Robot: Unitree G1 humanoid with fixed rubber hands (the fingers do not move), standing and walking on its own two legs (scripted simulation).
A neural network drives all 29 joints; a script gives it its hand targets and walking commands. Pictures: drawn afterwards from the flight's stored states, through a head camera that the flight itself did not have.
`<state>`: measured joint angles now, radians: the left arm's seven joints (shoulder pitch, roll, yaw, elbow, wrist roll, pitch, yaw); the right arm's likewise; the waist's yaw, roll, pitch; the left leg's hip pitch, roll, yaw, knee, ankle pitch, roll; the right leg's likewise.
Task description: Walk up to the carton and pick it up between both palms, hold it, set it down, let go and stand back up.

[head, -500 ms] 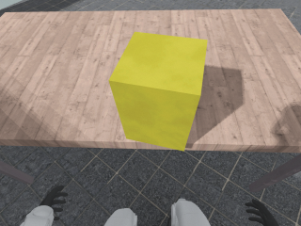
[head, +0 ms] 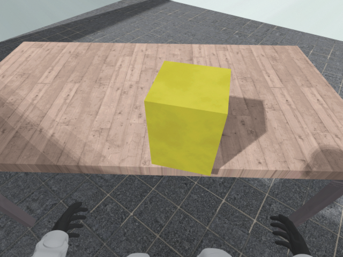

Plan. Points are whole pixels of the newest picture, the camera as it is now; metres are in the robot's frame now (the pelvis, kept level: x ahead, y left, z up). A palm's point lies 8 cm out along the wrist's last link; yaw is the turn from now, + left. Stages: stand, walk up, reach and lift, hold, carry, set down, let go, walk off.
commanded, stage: reach and lift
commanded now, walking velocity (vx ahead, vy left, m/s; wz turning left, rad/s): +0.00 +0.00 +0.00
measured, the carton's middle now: (188, 120) +0.43 -0.03 +0.08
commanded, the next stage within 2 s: none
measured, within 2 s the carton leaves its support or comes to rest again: neither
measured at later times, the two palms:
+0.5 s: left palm (73, 236) +0.15 +0.23 +0.00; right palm (290, 240) +0.15 -0.22 +0.03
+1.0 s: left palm (61, 239) +0.13 +0.22 +0.07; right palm (298, 249) +0.12 -0.20 +0.08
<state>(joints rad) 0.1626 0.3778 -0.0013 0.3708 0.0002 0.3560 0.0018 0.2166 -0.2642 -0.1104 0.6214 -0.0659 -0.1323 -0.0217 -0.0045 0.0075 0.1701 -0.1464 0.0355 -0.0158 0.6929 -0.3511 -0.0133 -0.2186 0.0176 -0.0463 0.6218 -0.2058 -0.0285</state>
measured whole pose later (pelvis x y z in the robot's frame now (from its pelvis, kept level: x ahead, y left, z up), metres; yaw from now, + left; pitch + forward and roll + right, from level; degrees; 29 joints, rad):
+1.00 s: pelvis -0.07 -0.01 +0.02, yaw +3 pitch -11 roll -1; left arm 0.26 0.30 0.00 -0.16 -0.17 0.29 -0.03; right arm 0.41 -0.06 -0.02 -0.30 0.10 0.24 -0.18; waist 0.00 0.00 0.13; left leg -0.09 0.01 0.01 0.55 -0.26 0.02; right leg -0.07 0.05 -0.05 0.47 -0.21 -0.03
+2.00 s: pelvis -0.04 +0.00 +0.02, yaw +3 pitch -8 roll -1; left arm -0.24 0.30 0.00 -0.09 -0.23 0.62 -0.03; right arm -0.11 -0.06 -0.06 -0.17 0.17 0.48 -0.28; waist 0.00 0.00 0.10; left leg -0.09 0.01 0.01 0.51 -0.29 0.02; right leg -0.08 0.05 -0.05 0.44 -0.23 -0.03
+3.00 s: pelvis -0.03 +0.00 +0.02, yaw +3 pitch +0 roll -1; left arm -1.01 0.34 0.00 0.70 -0.23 0.51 0.01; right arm -0.86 -0.15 -0.14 0.57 0.22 0.42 -0.29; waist -0.09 0.00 0.03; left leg -0.24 0.01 0.01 0.51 -0.27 0.01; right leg -0.23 0.05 -0.05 0.44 -0.21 -0.03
